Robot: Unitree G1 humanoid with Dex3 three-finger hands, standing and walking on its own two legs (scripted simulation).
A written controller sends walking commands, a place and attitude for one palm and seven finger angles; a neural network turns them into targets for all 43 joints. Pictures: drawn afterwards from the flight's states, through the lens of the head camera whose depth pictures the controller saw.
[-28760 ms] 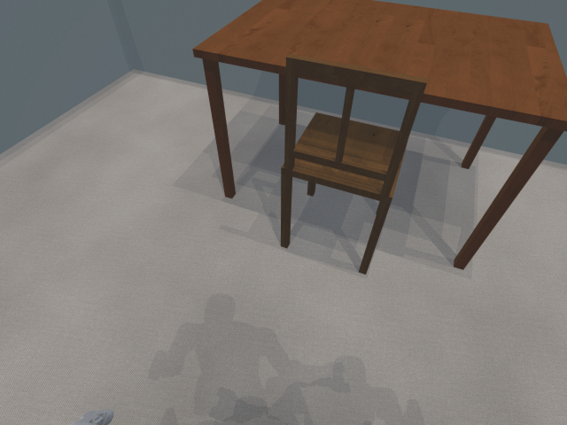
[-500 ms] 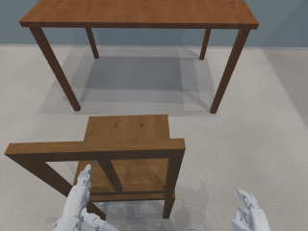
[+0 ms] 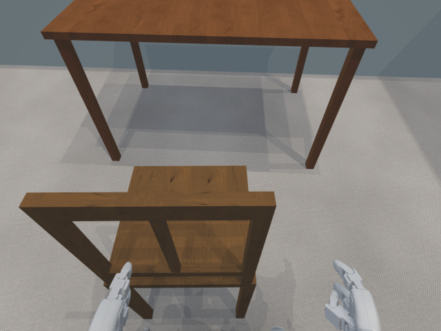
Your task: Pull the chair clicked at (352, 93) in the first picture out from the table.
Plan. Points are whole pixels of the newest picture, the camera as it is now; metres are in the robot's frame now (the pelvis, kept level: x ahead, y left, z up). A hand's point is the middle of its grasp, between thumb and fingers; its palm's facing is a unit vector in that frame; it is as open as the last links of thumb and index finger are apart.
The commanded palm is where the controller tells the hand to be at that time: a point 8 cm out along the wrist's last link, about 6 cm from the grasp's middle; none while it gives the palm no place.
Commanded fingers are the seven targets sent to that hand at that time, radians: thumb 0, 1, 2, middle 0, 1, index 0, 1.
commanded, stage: draw the hand back to the body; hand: left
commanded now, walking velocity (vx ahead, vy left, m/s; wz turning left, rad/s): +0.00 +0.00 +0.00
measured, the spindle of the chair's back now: (167, 246) +0.29 +0.12 -0.03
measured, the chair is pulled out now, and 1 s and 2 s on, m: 0.59 0.59 0.59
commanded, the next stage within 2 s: step back with the hand held close in 1.60 s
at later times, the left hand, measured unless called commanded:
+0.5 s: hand (110, 307) +0.16 +0.16 +0.07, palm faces +0.00 -1.00 -0.10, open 17.4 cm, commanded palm +0.12 +0.23 +0.11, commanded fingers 0.00 -0.37 0.29 -0.03 -0.04 -0.03 -0.04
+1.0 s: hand (30, 253) +0.19 +0.23 +0.17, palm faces +0.39 -0.82 -0.43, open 12.5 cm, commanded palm +0.15 +0.27 +0.20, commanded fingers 0.00 0.54 0.73 -0.15 -0.22 -0.15 -0.22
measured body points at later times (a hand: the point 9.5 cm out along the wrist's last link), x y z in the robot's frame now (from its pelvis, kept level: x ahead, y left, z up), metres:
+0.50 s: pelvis +0.00 +0.00 +0.00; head +0.03 -0.02 +0.44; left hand +0.15 +0.21 +0.08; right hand +0.18 -0.23 -0.08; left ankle -0.03 +0.12 -0.67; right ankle +0.01 -0.15 -0.67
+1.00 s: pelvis +0.02 -0.01 +0.05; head +0.00 -0.04 +0.50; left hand +0.17 +0.27 +0.20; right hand +0.22 -0.23 -0.03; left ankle -0.03 +0.12 -0.67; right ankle +0.01 -0.15 -0.67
